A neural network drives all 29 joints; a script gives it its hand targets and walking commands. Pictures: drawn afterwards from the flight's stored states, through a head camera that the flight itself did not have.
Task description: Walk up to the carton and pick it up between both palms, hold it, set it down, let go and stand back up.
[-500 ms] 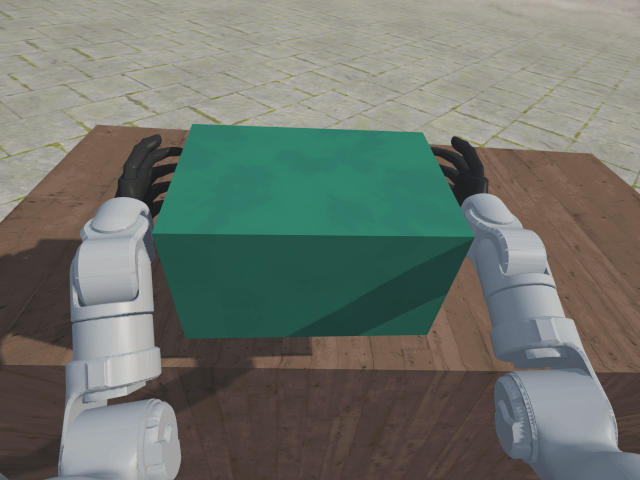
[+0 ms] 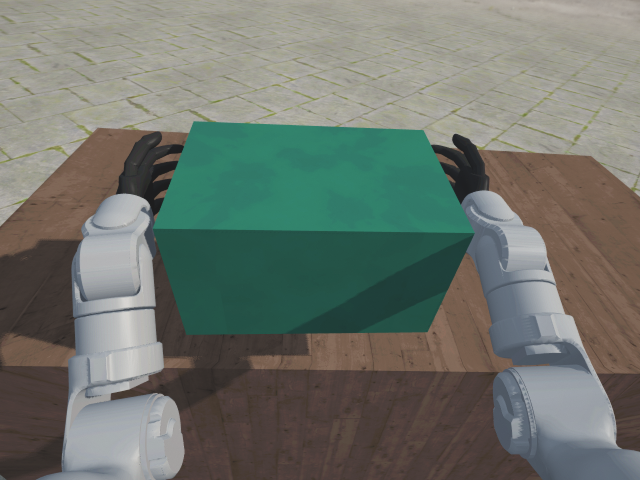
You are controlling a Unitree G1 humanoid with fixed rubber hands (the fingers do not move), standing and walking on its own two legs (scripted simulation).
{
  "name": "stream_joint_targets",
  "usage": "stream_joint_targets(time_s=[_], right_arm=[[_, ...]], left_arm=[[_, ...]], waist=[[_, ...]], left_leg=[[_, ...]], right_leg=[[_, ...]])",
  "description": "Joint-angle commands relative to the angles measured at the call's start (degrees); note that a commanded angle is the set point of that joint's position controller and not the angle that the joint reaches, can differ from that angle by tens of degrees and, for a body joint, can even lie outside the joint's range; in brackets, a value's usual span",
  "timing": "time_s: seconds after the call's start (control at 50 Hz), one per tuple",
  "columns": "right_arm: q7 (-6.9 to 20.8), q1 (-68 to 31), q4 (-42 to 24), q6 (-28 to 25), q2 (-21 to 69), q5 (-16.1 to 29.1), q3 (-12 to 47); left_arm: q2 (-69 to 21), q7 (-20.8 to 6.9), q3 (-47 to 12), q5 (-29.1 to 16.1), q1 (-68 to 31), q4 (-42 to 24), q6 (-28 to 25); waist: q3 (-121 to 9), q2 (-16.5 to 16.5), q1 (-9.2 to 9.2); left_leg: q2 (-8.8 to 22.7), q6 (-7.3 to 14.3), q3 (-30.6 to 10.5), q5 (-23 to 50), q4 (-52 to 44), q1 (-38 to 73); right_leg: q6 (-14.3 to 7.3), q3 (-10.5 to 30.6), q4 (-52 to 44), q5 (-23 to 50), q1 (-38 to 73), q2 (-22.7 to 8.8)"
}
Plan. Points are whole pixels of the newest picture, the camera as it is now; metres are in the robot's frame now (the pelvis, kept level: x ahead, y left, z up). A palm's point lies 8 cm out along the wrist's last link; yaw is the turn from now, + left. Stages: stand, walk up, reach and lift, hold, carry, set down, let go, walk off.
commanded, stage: hold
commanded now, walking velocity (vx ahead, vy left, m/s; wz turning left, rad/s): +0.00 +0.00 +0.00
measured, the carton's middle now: (311, 227) +0.36 +0.01 +0.18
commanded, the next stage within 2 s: set down in 0.28 s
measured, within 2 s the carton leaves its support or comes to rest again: neither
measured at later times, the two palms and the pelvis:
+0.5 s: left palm (133, 190) +0.35 +0.21 +0.24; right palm (470, 190) +0.37 -0.18 +0.24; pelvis +0.00 +0.00 +0.00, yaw +1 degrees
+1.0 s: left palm (158, 218) +0.38 +0.20 +0.17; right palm (449, 231) +0.39 -0.19 +0.16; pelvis +0.02 +0.00 +0.00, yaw +2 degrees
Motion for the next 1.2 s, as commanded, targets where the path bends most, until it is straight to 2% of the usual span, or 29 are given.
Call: stream_joint_targets(time_s=[0.0,0.08,0.18,0.24,0.28,0.34,0.38,0.4,0.44,0.5,0.56,0.62,0.68,0.78,0.84,0.92,1.06,1.18], right_arm=[[8.0,-41.7,-20.7,-3.2,28.9,8.4,19.5],[7.8,-42.2,-24.9,-3.6,28.9,10.1,20.4],[7.9,-38.6,-17.3,-2.1,27.2,6.8,18.9],[8.0,-39.4,-16.3,-2.1,27.8,6.3,18.7],[8.0,-40.9,-18.5,-2.8,28.6,7.2,19.1],[8.0,-44.0,-25.4,-5.0,30.2,9.0,19.7],[8.0,-45.0,-27.7,-6.8,30.8,8.4,19.4],[8.0,-45.0,-27.1,-7.8,30.9,7.1,18.6],[8.4,-43.1,-21.4,-9.7,30.6,2.5,15.7],[9.2,-37.2,-10.5,-11.1,29.9,-4.8,10.4],[9.9,-35.0,-7.0,-12.7,28.8,-8.0,7.8],[10.0,-34.4,-7.3,-16.2,28.0,-8.8,7.2],[9.4,-35.4,-11.2,-21.1,27.4,-9.3,8.1],[8.1,-36.5,-19.3,-27.7,27.0,-7.4,14.0],[8.0,-35.5,-22.2,-29.5,27.2,-5.8,17.8],[7.9,-33.3,-21.3,-28.6,27.4,-4.8,20.6],[7.3,-32.0,-15.4,-24.6,30.6,-6.3,19.3],[7.4,-33.0,-14.2,-24.6,32.2,-8.4,16.7]], left_arm=[[-23.4,-5.9,-26.0,-9.8,-37.0,-10.8,-3.0],[-23.7,-4.6,-28.3,-12.1,-38.4,-14.0,-3.7],[-22.4,-5.8,-23.5,-7.5,-33.2,-6.2,-2.3],[-22.5,-6.6,-23.2,-7.1,-33.9,-5.7,-2.0],[-23.0,-6.4,-24.4,-8.5,-35.9,-8.4,-2.6],[-23.7,-5.6,-27.7,-11.9,-40.6,-13.6,-4.8],[-23.8,-5.4,-28.2,-12.7,-42.6,-13.8,-6.9],[-23.6,-5.6,-27.2,-12.1,-42.7,-12.1,-8.0],[-22.4,-6.8,-23.0,-8.4,-40.8,-4.6,-9.9],[-20.6,-9.8,-15.2,-1.7,-35.3,6.2,-11.4],[-19.3,-11.9,-12.0,1.0,-34.9,7.9,-11.9],[-20.0,-12.0,-12.8,1.1,-34.1,7.5,-13.2],[-22.1,-10.8,-16.5,-0.6,-32.7,6.0,-15.9],[-26.0,-6.9,-26.4,-5.8,-32.8,-0.6,-20.9],[-26.2,-4.6,-31.3,-8.3,-32.7,-4.7,-22.8],[-24.3,-3.7,-30.9,-8.0,-30.7,-4.2,-22.7],[-22.3,-6.7,-21.2,-3.1,-28.7,3.8,-20.2],[-22.3,-7.7,-18.8,-2.4,-31.2,6.7,-21.0]], waist=[[-19.2,3.8,-0.16],[-23.5,4.8,-0.81],[-14.8,2.9,-0.16],[-13.8,2.8,0.21],[-16.5,3.3,0.06],[-23.6,4.2,-0.44],[-25.9,4.5,-0.65],[-25.3,4.4,-0.61],[-20.1,3.3,-0.31],[-7.5,1.9,0.26],[-2.8,2.0,0.52],[-3.4,2.0,0.60],[-8.4,2.5,0.26],[-20.9,5.0,-0.93],[-25.4,6.0,-1.09],[-24.6,4.9,-0.02],[-17.0,1.3,2.64],[-16.5,0.9,2.58]], left_leg=[[-3.2,0.0,-0.3,11.3,1.5,15.1],[-3.4,-0.6,-0.7,16.1,3.6,18.4],[-3.0,0.6,0.0,7.2,0.4,14.3],[-3.0,0.8,0.2,5.5,-0.4,12.5],[-3.1,0.4,0.0,8.2,0.4,13.6],[-3.5,-0.2,-0.6,14.7,3.0,17.4],[-3.7,-0.3,-0.7,16.0,3.8,19.7],[-3.7,-0.1,-0.6,14.9,3.6,20.5],[-3.6,0.9,0.1,8.6,1.8,19.7],[-3.5,2.5,1.8,-1.9,-2.1,13.1],[-3.4,2.7,2.4,-3.7,-3.4,8.7],[-3.0,2.2,2.6,0.0,-2.8,10.5],[-2.7,0.5,2.7,9.4,-0.2,16.1],[-2.7,-3.0,1.9,24.9,5.0,26.1],[-2.7,-3.5,0.8,29.8,6.7,28.2],[-3.1,-2.3,0.3,27.7,6.6,24.9],[-4.1,0.3,2.2,15.0,2.2,11.7],[-4.2,0.5,3.0,13.2,1.5,10.0]], right_leg=[[2.6,0.1,-2.0,13.1,-4.6,2.0],[2.9,-0.4,-1.4,16.7,-6.3,2.5],[2.5,0.3,-3.2,10.1,-6.5,1.4],[2.2,0.5,-3.2,8.5,-5.4,1.2],[2.4,0.3,-2.5,10.8,-4.7,1.6],[3.1,-0.7,-1.2,16.4,-4.4,2.3],[3.4,-1.3,-1.1,17.8,-5.0,2.3],[3.5,-1.6,-1.3,17.2,-5.3,2.1],[3.6,-2.0,-2.4,12.8,-5.5,1.3],[3.0,-1.4,-3.9,0.2,-5.2,-0.2],[2.1,-0.9,-3.9,-4.3,-3.1,-0.7],[2.5,-1.9,-3.2,-0.2,-1.7,-0.2],[2.9,-3.8,-2.0,6.4,-0.7,1.1],[2.5,-5.7,-0.2,16.9,-1.1,2.9],[2.5,-5.5,0.3,20.6,-2.2,3.1],[3.6,-4.4,1.0,25.4,-1.1,2.0],[5.6,-1.4,2.4,30.3,6.2,-0.4],[5.9,-1.3,2.9,31.1,7.6,-0.4]])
